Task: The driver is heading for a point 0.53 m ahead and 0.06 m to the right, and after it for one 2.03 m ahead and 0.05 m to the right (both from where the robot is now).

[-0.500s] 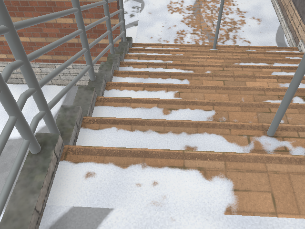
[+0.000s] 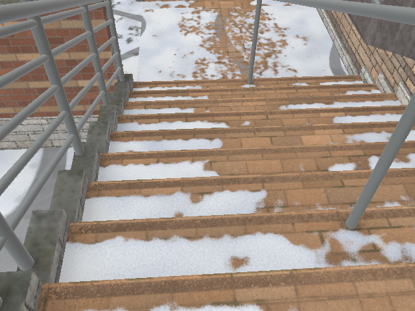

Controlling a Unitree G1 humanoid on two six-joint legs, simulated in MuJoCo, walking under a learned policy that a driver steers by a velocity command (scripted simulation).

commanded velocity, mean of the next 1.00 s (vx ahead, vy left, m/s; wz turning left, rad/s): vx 0.50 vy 0.00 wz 0.00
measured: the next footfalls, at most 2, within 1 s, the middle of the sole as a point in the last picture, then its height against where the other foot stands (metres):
right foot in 0.20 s outside the picture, level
left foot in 0.76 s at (186, 303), level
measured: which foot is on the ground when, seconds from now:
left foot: down 0.00-0.20, up 0.22-0.74, down 0.76-1.00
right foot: up 0.00-0.18, down 0.20-0.78, up 0.80-1.00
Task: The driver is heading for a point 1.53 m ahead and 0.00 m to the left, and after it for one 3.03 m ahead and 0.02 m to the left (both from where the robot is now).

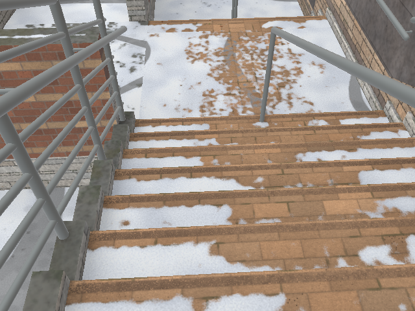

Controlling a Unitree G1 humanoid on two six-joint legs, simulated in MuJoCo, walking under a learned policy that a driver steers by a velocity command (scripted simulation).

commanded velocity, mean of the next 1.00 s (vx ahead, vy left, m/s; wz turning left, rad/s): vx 0.50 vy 0.00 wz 0.00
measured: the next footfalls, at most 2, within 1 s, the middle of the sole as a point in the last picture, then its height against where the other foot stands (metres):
right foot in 0.36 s outside the picture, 0.15 m lower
left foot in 0.96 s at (206, 306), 0.15 m lower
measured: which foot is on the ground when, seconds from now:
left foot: down 0.00-0.36, up 0.38-0.94, down 0.96-1.00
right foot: up 0.00-0.34, down 0.36-0.96, up 0.98-1.00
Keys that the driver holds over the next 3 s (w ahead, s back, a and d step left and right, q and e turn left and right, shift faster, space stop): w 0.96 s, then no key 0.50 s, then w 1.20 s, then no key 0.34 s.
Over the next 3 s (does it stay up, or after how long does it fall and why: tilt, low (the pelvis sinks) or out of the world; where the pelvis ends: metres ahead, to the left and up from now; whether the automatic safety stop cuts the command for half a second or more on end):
stays up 1.27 0.05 -0.62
